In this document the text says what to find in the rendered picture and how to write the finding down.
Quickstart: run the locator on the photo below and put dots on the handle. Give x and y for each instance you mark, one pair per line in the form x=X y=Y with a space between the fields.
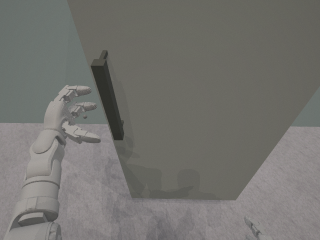
x=104 y=84

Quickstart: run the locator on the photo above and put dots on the left robot forearm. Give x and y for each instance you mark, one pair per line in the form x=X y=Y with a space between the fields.
x=38 y=202

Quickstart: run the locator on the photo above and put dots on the robot right hand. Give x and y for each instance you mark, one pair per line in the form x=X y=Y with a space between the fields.
x=257 y=228

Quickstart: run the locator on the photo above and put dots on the robot left hand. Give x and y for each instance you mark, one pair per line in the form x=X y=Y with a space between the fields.
x=57 y=114

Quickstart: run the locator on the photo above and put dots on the fridge door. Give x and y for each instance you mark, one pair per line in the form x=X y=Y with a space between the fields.
x=205 y=88

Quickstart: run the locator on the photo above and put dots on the robot left upper arm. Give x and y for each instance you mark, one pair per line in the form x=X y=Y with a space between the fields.
x=42 y=231

